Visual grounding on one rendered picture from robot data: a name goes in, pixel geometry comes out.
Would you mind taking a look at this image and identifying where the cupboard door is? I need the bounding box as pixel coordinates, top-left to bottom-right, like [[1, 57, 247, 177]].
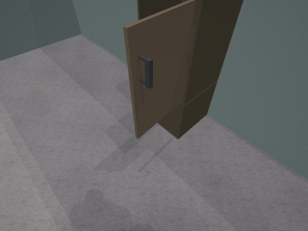
[[123, 0, 196, 139]]

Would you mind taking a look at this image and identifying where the handle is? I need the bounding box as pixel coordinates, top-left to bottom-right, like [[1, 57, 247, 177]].
[[138, 55, 153, 89]]

